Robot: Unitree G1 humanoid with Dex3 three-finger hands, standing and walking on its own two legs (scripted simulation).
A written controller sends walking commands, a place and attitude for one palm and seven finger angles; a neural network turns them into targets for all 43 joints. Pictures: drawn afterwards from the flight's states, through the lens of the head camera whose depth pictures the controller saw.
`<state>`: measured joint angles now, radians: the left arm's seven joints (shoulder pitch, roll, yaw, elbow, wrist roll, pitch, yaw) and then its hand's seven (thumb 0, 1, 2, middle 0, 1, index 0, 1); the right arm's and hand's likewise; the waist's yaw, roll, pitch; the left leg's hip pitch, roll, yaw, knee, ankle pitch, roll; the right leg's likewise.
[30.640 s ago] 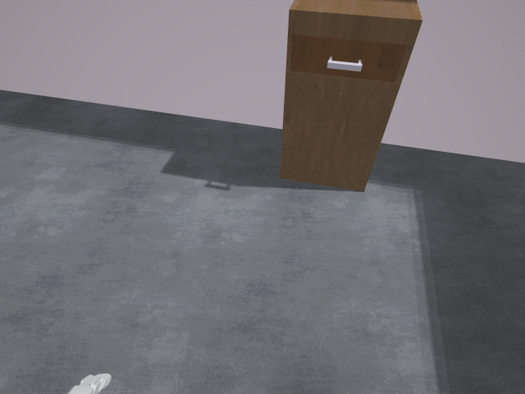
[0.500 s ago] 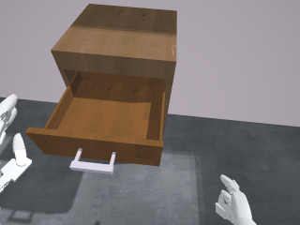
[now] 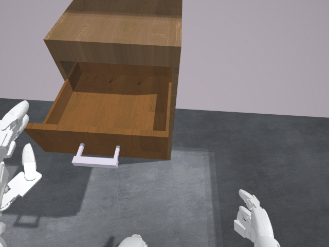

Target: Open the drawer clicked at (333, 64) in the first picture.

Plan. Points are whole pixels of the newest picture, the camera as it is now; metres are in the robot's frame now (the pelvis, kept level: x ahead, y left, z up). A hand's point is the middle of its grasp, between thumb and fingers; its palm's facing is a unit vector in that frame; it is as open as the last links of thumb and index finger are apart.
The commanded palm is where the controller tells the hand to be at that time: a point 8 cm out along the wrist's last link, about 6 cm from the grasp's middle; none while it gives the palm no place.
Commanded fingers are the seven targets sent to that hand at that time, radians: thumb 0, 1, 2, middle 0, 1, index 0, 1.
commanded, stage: step back with the hand held close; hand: left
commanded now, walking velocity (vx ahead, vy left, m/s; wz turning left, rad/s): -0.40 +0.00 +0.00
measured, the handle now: (97, 155) +0.36 +0.22 -0.07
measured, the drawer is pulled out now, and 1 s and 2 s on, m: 0.30 0.30 0.30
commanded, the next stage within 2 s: stop stepping back and stand still in 0.24 s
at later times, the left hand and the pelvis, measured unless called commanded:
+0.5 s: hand out of the picture +0.06 +0.18 +0.18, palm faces +0.35 -0.81 -0.47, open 7.4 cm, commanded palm +0.00 +0.23 +0.18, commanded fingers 0.00 0.90 0.90 -0.20 -0.30 -0.20 -0.30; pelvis -0.13 -0.05 +0.00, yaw +1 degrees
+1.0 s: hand out of the picture -0.02 +0.19 +0.18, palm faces +0.48 -0.73 -0.48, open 7.4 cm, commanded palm -0.08 +0.23 +0.18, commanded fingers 0.00 0.90 0.90 -0.20 -0.30 -0.20 -0.30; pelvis -0.18 -0.07 +0.00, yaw +6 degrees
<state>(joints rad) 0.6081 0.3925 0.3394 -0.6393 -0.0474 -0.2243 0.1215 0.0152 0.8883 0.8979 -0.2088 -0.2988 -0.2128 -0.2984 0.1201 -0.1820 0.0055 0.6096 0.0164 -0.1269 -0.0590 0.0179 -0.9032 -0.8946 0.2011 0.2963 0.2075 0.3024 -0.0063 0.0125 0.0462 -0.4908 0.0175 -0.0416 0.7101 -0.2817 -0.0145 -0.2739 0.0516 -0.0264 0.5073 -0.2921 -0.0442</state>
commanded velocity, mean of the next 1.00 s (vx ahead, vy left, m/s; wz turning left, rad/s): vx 0.02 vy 0.07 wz -0.01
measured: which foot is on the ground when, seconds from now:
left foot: up 0.00-0.14, down 0.16-0.40, up 0.42-0.72, down 0.74-0.90, up 0.92-1.00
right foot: down 0.00-0.18, up 0.20-0.38, down 0.40-1.00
